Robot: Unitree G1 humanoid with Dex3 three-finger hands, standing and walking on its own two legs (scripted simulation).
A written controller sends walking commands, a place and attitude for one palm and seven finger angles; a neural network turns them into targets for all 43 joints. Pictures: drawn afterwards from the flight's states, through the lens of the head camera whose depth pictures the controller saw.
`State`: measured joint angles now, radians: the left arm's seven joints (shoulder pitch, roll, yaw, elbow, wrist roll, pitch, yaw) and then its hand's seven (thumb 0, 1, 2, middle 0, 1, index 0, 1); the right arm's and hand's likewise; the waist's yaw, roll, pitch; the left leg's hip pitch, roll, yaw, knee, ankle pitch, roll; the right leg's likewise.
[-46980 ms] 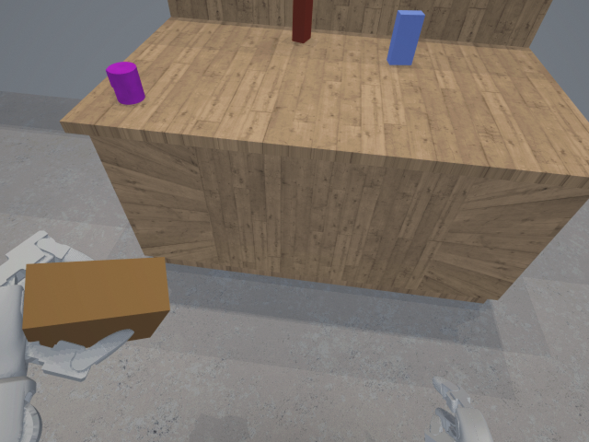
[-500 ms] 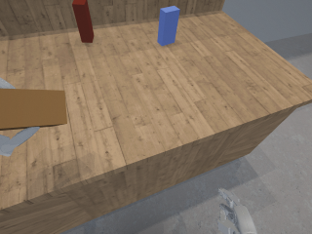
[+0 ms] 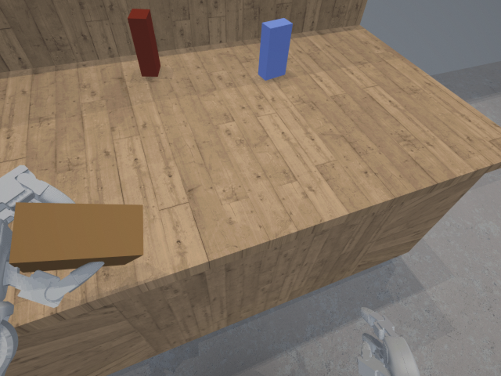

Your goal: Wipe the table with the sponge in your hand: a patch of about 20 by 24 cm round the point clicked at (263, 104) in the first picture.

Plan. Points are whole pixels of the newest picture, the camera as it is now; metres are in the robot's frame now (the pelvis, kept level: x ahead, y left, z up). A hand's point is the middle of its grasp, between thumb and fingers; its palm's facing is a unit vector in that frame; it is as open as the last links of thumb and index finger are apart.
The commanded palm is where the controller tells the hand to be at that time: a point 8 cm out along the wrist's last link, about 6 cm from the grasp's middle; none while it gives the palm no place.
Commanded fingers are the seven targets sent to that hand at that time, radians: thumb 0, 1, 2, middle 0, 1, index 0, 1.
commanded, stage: come to a stop and stand still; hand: left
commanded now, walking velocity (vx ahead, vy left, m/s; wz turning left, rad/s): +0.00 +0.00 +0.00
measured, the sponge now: (98, 239) +0.23 +0.21 +0.15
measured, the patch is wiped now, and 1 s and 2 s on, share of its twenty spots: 0.00 0.00 0.00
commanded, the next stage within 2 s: look again from close up in 0.32 s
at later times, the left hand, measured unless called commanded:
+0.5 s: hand (68, 240) +0.22 +0.24 +0.16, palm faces +0.34 -0.86 -0.37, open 9.7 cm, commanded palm +0.16 +0.27 +0.18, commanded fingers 0.00 0.10 1.30 -1.20 -1.60 -1.20 -1.60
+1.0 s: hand (70, 241) +0.22 +0.23 +0.16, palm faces +0.34 -0.87 -0.36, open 9.7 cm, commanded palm +0.17 +0.27 +0.18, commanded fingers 0.00 0.10 1.30 -1.20 -1.60 -1.20 -1.60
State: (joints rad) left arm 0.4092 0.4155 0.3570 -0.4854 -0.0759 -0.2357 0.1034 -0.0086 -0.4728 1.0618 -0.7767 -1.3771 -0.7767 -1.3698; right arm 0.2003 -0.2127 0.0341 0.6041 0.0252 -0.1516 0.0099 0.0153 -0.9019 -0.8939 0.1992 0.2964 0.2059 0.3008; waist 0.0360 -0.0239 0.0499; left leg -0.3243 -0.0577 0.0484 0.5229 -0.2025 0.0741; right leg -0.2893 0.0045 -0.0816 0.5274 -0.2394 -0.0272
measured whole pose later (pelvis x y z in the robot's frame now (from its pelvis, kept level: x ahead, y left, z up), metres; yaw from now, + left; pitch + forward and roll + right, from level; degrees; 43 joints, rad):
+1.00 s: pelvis +0.00 +0.00 +0.01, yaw -2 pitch -2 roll -1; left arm 0.43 0.35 0.31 -0.43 -0.06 -0.14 0.09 -0.01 -0.47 1.06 -0.78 -1.38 -0.78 -1.37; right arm 0.20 -0.21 0.06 0.56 0.02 -0.12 -0.05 0.02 -0.90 -0.89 0.20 0.30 0.21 0.30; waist 0.03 0.01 0.02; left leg -0.24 -0.04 0.07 0.42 -0.16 0.07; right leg -0.20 0.03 -0.05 0.41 -0.18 -0.03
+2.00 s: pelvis +0.03 +0.02 +0.01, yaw -2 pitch -1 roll -2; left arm 0.39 0.37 0.33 -0.47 -0.04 -0.22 0.08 -0.01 -0.48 1.06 -0.78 -1.38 -0.78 -1.37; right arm 0.19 -0.18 0.05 0.56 0.01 -0.11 -0.03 0.01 -0.90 -0.89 0.20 0.30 0.21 0.30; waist 0.05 -0.03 0.03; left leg -0.23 -0.05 0.08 0.46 -0.22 0.10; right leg -0.18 0.01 -0.05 0.40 -0.21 0.00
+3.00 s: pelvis +0.00 -0.06 -0.01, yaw +1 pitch -1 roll +1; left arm 0.22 0.59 0.29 -0.21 0.20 0.14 -0.09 -0.01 -0.48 1.06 -0.78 -1.38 -0.78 -1.38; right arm 0.11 -0.27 0.06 0.60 0.02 -0.02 -0.10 0.02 -0.90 -0.89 0.20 0.30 0.21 0.30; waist 0.07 0.09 0.01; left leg -0.36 0.00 0.00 0.64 -0.26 0.00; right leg -0.31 0.08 -0.09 0.64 -0.31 -0.11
